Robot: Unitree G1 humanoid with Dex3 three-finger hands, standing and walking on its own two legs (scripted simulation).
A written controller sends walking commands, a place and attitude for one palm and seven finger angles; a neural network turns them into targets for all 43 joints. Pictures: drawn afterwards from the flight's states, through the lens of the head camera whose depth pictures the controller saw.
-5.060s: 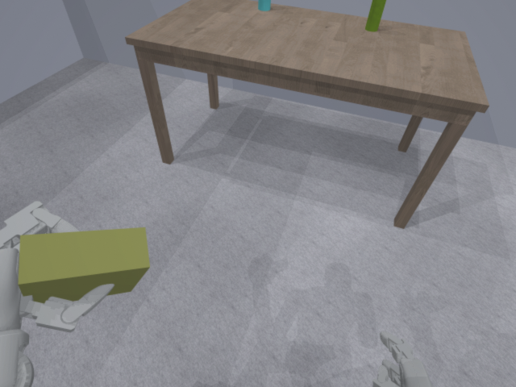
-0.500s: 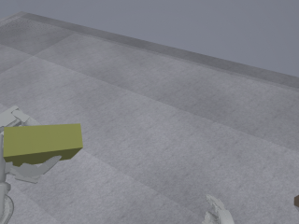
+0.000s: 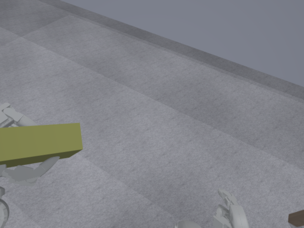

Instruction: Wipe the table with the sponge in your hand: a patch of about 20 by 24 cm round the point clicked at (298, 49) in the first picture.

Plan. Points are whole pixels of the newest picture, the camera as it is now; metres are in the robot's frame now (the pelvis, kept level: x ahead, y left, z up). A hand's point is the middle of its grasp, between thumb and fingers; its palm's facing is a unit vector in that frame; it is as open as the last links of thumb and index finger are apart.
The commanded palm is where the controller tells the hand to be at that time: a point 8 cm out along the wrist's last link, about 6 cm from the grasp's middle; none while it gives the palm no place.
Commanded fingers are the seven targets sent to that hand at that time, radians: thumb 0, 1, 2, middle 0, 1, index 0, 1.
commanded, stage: turn to face it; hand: left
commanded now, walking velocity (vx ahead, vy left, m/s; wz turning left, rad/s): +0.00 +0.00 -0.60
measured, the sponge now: (51, 144) +0.24 +0.21 +0.16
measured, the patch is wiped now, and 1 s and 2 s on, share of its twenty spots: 0.00 0.00 0.00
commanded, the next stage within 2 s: none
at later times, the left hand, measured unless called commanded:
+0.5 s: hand (120, 110) +0.31 +0.10 +0.18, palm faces +0.14 -0.84 -0.53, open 9.1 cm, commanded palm +0.26 +0.16 +0.18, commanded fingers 0.00 0.10 1.30 -1.20 -1.60 -1.20 -1.60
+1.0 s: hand (136, 111) +0.32 +0.06 +0.17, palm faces -0.02 -0.88 -0.47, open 9.1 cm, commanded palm +0.30 +0.11 +0.18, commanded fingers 0.00 0.10 1.30 -1.20 -1.60 -1.20 -1.60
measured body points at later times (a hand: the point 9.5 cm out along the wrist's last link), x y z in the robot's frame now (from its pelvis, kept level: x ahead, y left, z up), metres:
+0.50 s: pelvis +0.04 -0.07 +0.00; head +0.10 -0.11 +0.44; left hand +0.30 +0.14 +0.21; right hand +0.17 -0.37 -0.09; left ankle +0.07 +0.09 -0.66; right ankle +0.10 -0.12 -0.74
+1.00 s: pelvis +0.01 -0.05 -0.01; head +0.04 -0.08 +0.44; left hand +0.31 +0.11 +0.20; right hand +0.07 -0.30 -0.11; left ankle +0.05 +0.11 -0.74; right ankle +0.01 -0.14 -0.70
